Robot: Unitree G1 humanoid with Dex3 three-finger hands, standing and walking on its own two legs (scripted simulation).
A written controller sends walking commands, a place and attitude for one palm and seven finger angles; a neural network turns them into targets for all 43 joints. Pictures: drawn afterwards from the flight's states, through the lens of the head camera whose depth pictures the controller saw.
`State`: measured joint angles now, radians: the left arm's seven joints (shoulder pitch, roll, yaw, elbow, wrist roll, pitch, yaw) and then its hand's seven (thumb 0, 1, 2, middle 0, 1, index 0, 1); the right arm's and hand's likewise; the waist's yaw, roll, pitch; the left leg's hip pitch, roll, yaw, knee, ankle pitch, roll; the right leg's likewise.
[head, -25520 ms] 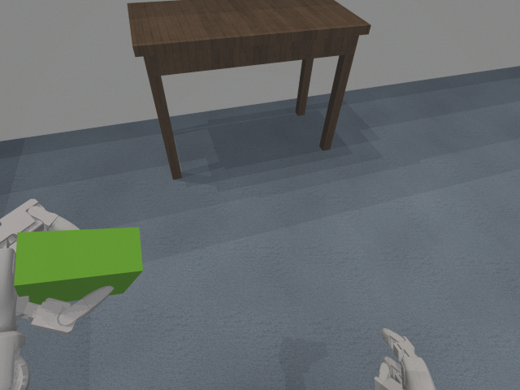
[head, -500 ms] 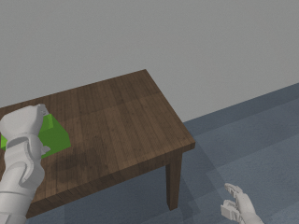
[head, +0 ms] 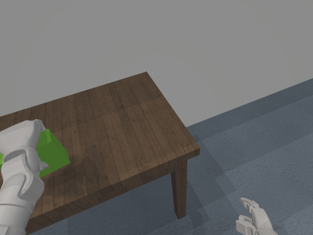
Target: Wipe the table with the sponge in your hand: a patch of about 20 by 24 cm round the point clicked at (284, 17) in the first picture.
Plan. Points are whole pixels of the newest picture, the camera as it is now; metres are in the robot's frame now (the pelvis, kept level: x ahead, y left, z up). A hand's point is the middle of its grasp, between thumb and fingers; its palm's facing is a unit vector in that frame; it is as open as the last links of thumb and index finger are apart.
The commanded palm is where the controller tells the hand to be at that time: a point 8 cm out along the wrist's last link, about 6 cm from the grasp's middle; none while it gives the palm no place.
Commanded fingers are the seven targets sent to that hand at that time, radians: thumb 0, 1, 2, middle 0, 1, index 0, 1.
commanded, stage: lower the sponge onto the table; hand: left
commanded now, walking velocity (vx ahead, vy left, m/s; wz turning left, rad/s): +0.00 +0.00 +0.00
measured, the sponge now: (40, 160) +0.27 +0.36 +0.06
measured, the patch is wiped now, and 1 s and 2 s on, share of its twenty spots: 0.00 0.00 0.00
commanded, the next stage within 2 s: wipe forward along the first lane in 0.64 s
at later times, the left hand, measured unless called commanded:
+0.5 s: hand (40, 166) +0.25 +0.34 +0.06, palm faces -0.10 -0.10 -0.99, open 9.3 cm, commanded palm +0.24 +0.33 +0.13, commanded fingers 0.00 0.10 1.30 -1.20 -1.60 -1.20 -1.60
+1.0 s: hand (51, 159) +0.28 +0.34 +0.05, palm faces -0.11 -0.06 -0.99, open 9.3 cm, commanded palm +0.28 +0.34 +0.11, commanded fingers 0.00 0.10 1.30 -1.20 -1.60 -1.20 -1.60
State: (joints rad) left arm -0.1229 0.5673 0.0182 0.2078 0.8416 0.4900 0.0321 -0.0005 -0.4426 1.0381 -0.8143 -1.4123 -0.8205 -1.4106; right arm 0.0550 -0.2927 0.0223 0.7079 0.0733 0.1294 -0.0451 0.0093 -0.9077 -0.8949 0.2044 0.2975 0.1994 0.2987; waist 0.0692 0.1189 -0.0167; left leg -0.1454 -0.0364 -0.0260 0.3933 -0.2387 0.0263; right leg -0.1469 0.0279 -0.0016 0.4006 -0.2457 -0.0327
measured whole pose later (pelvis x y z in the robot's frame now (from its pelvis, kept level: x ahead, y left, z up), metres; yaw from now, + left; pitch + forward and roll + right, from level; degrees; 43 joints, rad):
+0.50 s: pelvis +0.00 +0.00 +0.00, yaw +1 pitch +0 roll +0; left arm -0.06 0.52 -0.03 0.21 0.85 0.51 -0.01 0.00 -0.45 1.04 -0.82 -1.42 -0.82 -1.42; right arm 0.04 -0.29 0.02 0.69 0.07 0.13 -0.05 0.01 -0.91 -0.89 0.21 0.30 0.20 0.30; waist 0.07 0.11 -0.01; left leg -0.16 -0.04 -0.04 0.42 -0.25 0.03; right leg -0.16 0.02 -0.01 0.42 -0.26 -0.03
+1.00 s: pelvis +0.00 +0.00 +0.00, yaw +1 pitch +1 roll +0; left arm -0.17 0.52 -0.01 0.38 0.93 0.29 0.05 0.00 -0.45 1.04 -0.82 -1.42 -0.83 -1.41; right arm 0.10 -0.28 0.01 0.71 0.05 0.10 -0.08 0.01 -0.91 -0.89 0.21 0.30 0.20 0.30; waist 0.06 0.07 -0.01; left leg -0.22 -0.04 -0.04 0.46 -0.26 0.03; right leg -0.21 0.02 -0.02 0.45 -0.26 -0.03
